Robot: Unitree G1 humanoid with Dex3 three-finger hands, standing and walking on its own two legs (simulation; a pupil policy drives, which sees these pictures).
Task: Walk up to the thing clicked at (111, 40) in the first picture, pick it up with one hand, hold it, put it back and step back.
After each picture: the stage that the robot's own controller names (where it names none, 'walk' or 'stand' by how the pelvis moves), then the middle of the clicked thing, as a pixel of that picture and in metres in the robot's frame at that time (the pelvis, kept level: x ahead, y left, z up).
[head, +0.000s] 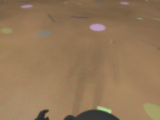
stand; (111, 41) +1.94 -0.58 -0.72
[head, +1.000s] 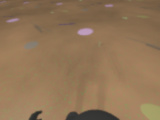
walk; (99, 44) +1.89 -0.12 -0.70
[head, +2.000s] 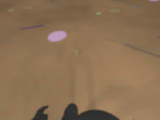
walk; (76, 52) +1.30 +0.31 -0.71
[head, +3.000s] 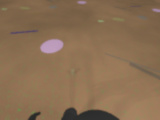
walk; (72, 72) +0.80 +0.27 -0.70
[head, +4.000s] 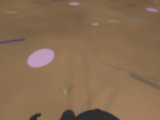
walk; (65, 92) +0.46 +0.28 -0.70
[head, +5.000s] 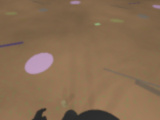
stand; (63, 103) +0.29 +0.29 -0.70
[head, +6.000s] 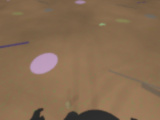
walk; (68, 104) +0.27 +0.24 -0.71
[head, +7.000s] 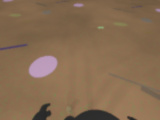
stand; (69, 109) +0.24 +0.20 -0.73
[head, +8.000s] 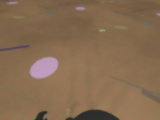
stand; (68, 111) +0.25 +0.20 -0.73
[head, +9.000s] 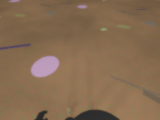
stand; (68, 110) +0.24 +0.20 -0.73
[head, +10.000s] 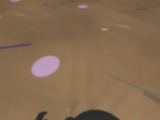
stand; (69, 110) +0.24 +0.19 -0.73
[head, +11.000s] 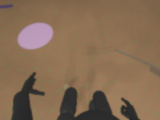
go down; (66, 87) +0.29 +0.19 -0.53
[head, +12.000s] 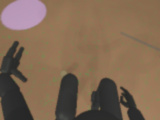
go down; (64, 74) +0.34 +0.21 -0.33
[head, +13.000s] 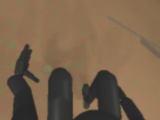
close in; (47, 70) +0.32 +0.24 -0.24
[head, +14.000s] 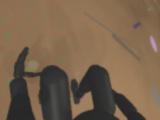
close; (30, 68) +0.34 +0.24 -0.21
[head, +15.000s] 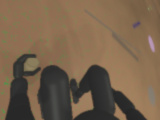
close; (30, 66) +0.34 +0.25 -0.22
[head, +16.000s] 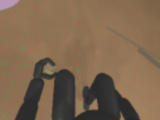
lift; (48, 70) +0.30 +0.25 -0.12
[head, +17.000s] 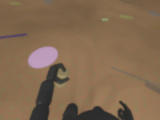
lift; (62, 77) +0.30 +0.17 +0.03
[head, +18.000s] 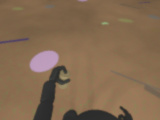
hold; (64, 79) +0.30 +0.17 +0.01
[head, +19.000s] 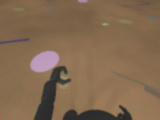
hold; (64, 79) +0.30 +0.17 +0.01
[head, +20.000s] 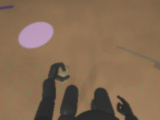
crouch; (63, 74) +0.33 +0.18 -0.06
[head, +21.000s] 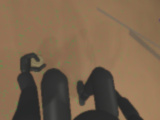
lower; (37, 64) +0.36 +0.24 -0.20
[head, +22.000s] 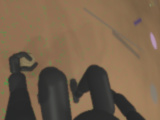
lower; (27, 63) +0.36 +0.26 -0.22
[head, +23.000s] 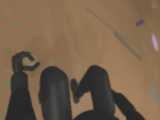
lower; (29, 63) +0.36 +0.26 -0.22
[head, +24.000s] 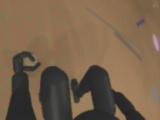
lower; (29, 63) +0.35 +0.26 -0.22
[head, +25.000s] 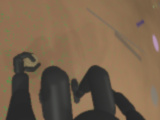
loosen; (30, 63) +0.35 +0.26 -0.22
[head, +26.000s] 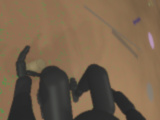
withdraw; (34, 66) +0.34 +0.21 -0.22
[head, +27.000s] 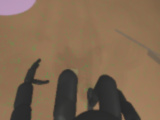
walk; (71, 72) +0.36 +0.12 -0.31
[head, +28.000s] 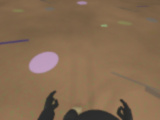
stand; (77, 109) +0.26 +0.07 -0.68
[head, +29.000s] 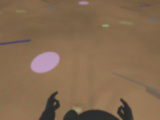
stand; (77, 109) +0.26 +0.09 -0.69
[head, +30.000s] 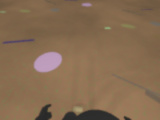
stand; (78, 109) +0.27 +0.07 -0.73
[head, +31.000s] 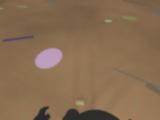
walk; (79, 102) +0.29 +0.07 -0.74
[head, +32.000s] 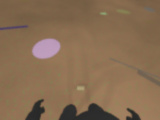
walk; (80, 87) +0.44 +0.02 -0.73
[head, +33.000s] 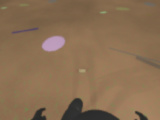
walk; (82, 70) +0.78 +0.14 -0.72
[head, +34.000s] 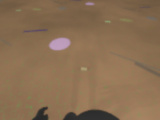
stand; (83, 68) +0.95 +0.08 -0.73
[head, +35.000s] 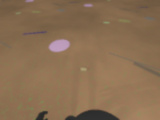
stand; (83, 69) +0.97 +0.08 -0.75
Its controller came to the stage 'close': yes
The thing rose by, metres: 0.73
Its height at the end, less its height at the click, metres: -0.02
